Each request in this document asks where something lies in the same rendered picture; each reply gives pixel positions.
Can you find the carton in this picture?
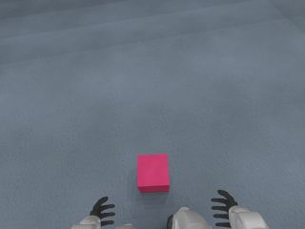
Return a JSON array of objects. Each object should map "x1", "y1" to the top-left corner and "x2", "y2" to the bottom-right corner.
[{"x1": 137, "y1": 154, "x2": 170, "y2": 193}]

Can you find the left robot hand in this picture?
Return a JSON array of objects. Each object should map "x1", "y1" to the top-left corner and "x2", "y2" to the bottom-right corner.
[{"x1": 90, "y1": 197, "x2": 115, "y2": 226}]

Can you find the robot right shin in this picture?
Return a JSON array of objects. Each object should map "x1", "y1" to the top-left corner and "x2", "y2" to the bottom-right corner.
[{"x1": 172, "y1": 207, "x2": 189, "y2": 229}]

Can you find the right robot hand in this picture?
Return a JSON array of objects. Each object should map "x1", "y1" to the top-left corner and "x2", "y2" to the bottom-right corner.
[{"x1": 211, "y1": 190, "x2": 238, "y2": 228}]

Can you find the right robot forearm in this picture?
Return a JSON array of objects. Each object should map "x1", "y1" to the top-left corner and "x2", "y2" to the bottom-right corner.
[{"x1": 228, "y1": 205, "x2": 269, "y2": 229}]

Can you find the left robot forearm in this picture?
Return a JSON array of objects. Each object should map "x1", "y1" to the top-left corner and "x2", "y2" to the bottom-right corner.
[{"x1": 71, "y1": 215, "x2": 101, "y2": 229}]

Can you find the robot right thigh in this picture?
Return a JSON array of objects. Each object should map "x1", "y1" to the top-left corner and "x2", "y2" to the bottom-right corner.
[{"x1": 173, "y1": 210, "x2": 213, "y2": 229}]

